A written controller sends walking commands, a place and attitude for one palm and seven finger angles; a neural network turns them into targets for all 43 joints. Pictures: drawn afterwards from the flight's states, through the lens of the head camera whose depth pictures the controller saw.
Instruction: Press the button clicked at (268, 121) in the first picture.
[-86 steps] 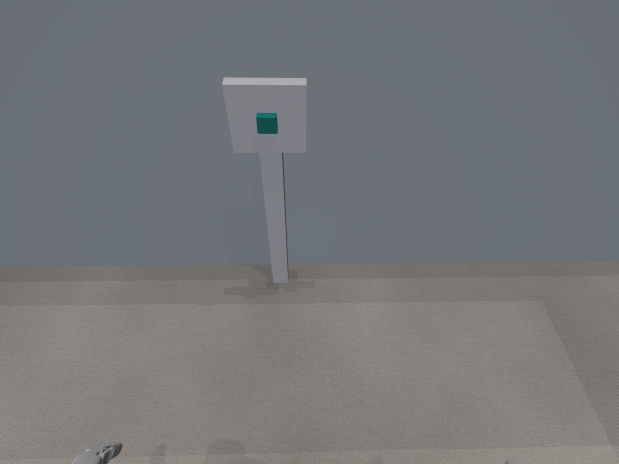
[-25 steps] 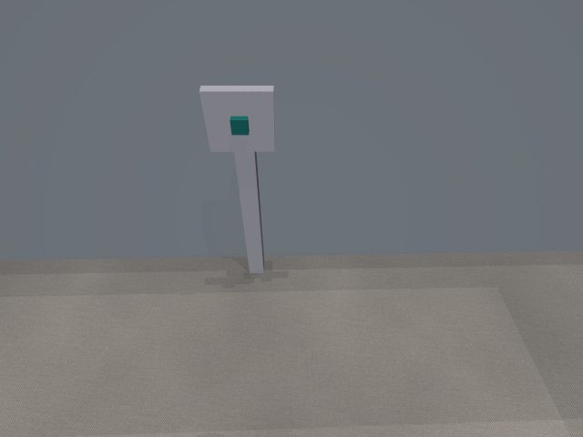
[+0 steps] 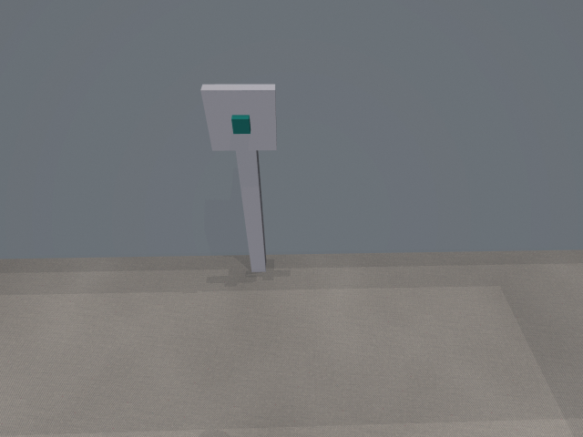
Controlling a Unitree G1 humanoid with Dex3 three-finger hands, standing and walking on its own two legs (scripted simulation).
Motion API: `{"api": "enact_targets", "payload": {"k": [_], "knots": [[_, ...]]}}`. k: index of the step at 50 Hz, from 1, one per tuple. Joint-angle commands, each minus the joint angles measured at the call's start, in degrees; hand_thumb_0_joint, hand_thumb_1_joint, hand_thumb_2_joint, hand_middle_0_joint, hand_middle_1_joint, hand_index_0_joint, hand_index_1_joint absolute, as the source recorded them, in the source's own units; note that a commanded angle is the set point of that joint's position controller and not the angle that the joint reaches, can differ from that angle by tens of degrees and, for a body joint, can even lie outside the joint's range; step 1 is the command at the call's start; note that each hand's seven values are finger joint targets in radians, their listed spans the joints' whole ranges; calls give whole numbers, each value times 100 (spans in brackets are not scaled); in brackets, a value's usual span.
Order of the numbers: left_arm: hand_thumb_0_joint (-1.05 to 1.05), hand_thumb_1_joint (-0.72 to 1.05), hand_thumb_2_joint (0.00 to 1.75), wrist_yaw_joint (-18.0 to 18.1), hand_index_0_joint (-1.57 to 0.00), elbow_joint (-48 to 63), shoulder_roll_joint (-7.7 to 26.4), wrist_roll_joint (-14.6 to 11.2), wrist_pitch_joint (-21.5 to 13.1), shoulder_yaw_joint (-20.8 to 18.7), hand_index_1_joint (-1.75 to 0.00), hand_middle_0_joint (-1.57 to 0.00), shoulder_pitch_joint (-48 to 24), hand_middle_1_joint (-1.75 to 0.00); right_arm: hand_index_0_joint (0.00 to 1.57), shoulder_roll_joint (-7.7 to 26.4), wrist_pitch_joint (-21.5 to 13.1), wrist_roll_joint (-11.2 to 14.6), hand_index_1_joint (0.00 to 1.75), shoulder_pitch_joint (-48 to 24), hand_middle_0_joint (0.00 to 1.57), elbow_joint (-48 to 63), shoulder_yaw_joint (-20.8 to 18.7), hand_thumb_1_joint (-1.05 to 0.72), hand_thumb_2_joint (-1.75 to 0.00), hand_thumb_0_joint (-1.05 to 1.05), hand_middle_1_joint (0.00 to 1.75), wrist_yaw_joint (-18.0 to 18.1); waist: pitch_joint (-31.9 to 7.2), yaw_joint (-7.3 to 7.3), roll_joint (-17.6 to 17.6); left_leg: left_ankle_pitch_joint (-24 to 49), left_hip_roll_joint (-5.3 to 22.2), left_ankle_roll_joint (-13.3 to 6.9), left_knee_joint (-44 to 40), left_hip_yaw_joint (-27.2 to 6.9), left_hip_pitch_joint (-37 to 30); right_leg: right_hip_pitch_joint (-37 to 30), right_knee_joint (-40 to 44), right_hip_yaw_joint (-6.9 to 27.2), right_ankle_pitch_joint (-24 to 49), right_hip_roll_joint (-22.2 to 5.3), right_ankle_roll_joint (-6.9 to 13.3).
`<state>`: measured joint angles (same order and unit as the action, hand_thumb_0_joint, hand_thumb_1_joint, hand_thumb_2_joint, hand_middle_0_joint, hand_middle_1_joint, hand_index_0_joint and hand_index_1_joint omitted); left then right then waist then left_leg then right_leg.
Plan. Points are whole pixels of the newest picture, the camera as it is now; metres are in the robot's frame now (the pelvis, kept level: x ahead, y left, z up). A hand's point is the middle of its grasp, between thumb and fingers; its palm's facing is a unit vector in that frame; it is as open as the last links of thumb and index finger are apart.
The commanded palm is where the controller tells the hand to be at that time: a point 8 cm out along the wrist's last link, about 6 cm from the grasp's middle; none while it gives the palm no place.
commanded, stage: take the last steps up to it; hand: left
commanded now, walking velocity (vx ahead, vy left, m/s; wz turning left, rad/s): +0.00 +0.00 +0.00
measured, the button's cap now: (241, 123) +0.84 +0.18 -0.04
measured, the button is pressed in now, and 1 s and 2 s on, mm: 0 0 0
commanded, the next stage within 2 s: come to a stop and stand still in 1.06 s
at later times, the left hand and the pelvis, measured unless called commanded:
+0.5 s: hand out of the picture +0.04 +0.16 -0.20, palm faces +0.04 -0.98 -0.18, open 7.4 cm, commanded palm none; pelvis +0.09 -0.01 -0.03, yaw +0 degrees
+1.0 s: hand (200, 398) +0.22 +0.18 -0.20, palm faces +0.10 -0.98 -0.15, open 7.4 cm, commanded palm none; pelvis +0.25 +0.01 -0.02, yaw +1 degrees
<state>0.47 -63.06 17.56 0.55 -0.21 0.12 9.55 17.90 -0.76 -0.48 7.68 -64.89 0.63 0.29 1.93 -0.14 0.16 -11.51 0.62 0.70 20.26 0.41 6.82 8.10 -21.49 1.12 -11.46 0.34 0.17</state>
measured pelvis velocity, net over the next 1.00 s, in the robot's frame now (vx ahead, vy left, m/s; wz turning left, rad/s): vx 0.25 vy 0.01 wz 0.02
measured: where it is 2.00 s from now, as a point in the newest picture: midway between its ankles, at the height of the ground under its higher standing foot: outside the picture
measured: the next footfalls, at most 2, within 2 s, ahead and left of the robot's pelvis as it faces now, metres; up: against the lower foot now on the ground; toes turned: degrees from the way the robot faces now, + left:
left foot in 0.84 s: +0.36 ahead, +0.09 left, +0.00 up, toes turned +9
right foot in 1.28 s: +0.43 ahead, -0.14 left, +0.00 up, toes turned -4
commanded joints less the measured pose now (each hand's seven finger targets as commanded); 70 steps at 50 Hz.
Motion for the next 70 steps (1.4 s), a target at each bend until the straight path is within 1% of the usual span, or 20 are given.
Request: {"api": "enact_targets", "payload": {"k": [1,7,14,21,23,24,25,26,29,39,40,42,43,45,48,59,62,64,66,70], "knots": [[0,90,90,52,-20,348,1113,12,-152,-201,-30,-20,-131,-30,20,1096,-96,-5,30,-175,20,328,-222,-90,-90,0,30,69,-263,19,-11,660,616,-180,-331,-500,-28,71,381,565,750,-651,127],[0,90,90,-3,-20,150,514,59,18,-137,-30,-20,516,-30,20,421,60,-88,30,373,20,157,-127,-90,-90,0,30,10,323,63,-217,-1711,421,-203,-123,-399,629,542,419,689,-1916,-542,156],[0,90,90,-68,-20,236,283,64,-89,-271,-30,-20,997,-30,20,258,-80,-81,30,924,20,246,-222,-90,-90,0,30,35,624,14,71,-1625,528,-467,447,-607,997,738,-332,627,-1695,-414,439],[0,90,90,-43,-20,435,-372,53,-306,-277,-30,-20,794,-30,20,157,-246,-72,30,2041,20,-52,-368,-90,-90,0,30,184,523,-290,1002,1782,1621,-1254,387,-1802,-680,2211,-2183,-526,-1432,-24,215],[0,90,90,-67,-20,323,-461,44,-340,-335,-30,-20,1111,-30,20,59,-233,-80,30,1819,20,-38,-345,-90,-90,0,30,203,474,12,776,2520,1367,-1020,1121,-1141,-1,1055,-1157,-590,-1338,-102,296],[0,90,90,-60,-20,51,-332,62,-356,-414,-30,-20,2049,-30,20,-60,-247,-35,30,1435,20,128,-331,-90,-90,0,30,194,126,467,77,2468,856,-712,2487,-342,1248,-714,-452,-259,84,-285,445],[0,90,90,60,-20,-330,238,99,-418,-545,-30,-20,3280,-30,20,-491,-341,34,30,853,20,518,-253,-90,-90,0,30,139,-147,852,-1736,-329,7,-316,4357,598,3051,-2140,191,1721,2372,-1827,866],[0,90,90,115,-20,-566,265,43,-424,-462,-30,-20,3694,-30,20,-354,-324,-11,30,232,20,698,-304,-90,-90,0,30,127,114,944,-1370,-2063,53,-300,5136,159,3641,-2013,203,2257,3803,-2385,1213],[0,90,90,225,-20,-343,-297,141,-420,-318,-30,-20,2898,-30,20,-642,-260,-67,30,15,20,655,-371,-90,-90,0,30,7,714,540,-236,-1501,513,-273,5197,138,4184,-1598,197,1171,2807,-1932,1189],[0,90,90,186,-20,-223,-178,86,-456,-347,-30,-20,1901,-30,20,-618,-242,-63,30,1308,20,424,-410,-90,-90,0,30,-61,52,-628,-725,447,-224,-577,1719,1109,218,-53,-826,-639,4184,-974,570],[0,90,90,166,-20,-189,-193,50,-447,-358,-30,-20,1876,-30,20,-380,-254,-106,30,2072,20,213,-462,-90,-90,0,30,-1,-393,-940,-444,631,-37,-667,1328,778,-635,198,-2042,-602,3639,-885,493],[0,90,90,73,-20,40,-715,-67,-425,-328,-30,-20,2360,-30,20,543,-238,-125,30,2619,20,112,-610,-90,-90,0,30,113,-1255,-652,1467,1021,2536,-1791,-161,-2944,-1600,1894,-5475,-505,-1982,219,278],[0,90,90,97,-20,108,-623,-4,-369,-309,-30,-20,2050,-30,20,483,-221,-19,30,2021,20,258,-584,-90,-90,0,30,133,-860,-509,889,-380,2605,-1815,-578,-3009,-793,2192,-5928,-98,-1929,-72,360],[0,90,90,9,-20,102,-680,97,-272,-325,-30,-20,1683,-30,20,-155,-254,-64,30,1103,20,514,-451,-90,-90,0,30,143,250,-159,466,-1639,2129,-1406,-972,-2181,795,2413,-5753,14,-1082,-563,285],[0,90,90,-38,-20,-25,-939,151,-79,-276,-30,-20,2127,-30,20,-398,-341,-70,30,695,20,577,-360,-90,-90,0,30,107,275,266,582,-820,1456,-1021,-1027,-695,1816,1615,-4701,-222,-674,-646,136],[0,90,90,-20,-20,517,-833,133,-47,-278,-30,-20,730,-30,20,-264,-179,-96,30,1229,20,391,-486,-90,-90,0,30,91,443,-57,321,-849,1496,-1143,-920,-569,1204,1251,-1805,-520,-540,-508,-55],[0,90,90,93,-20,247,-711,97,-157,-234,-30,-20,1207,-30,20,-600,-164,-39,30,1234,20,229,-334,-90,-90,0,30,140,31,216,-139,334,861,-541,316,42,1114,-93,-42,-275,724,-532,-103],[0,90,90,172,-20,202,-150,47,-229,-229,-30,-20,1174,-30,20,-863,-134,18,30,1466,20,197,-243,-90,-90,0,30,98,-144,-20,-556,-733,337,-95,520,309,1162,-332,-63,633,3353,-1676,315],[0,90,90,212,-20,253,3,3,-197,-309,-30,-20,964,-30,20,-778,51,15,30,1573,20,97,-308,-90,-90,0,30,134,-451,-43,-1242,-1005,278,42,1050,506,762,-188,-196,573,4363,-1781,587],[0,90,90,309,-20,329,101,69,-59,-451,-30,-20,879,-30,20,-711,247,13,30,1267,20,238,-400,-90,-90,0,30,185,-437,168,-791,-1907,165,102,2781,244,1440,-458,-206,758,5288,-2201,1172]]}}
